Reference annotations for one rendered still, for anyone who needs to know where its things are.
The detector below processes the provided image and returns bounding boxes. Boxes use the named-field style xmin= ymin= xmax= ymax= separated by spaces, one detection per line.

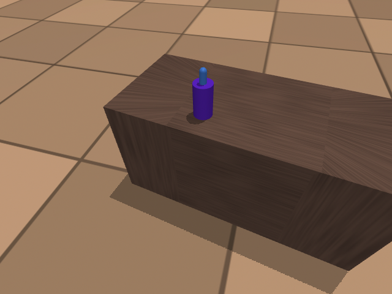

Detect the bottle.
xmin=192 ymin=67 xmax=214 ymax=120

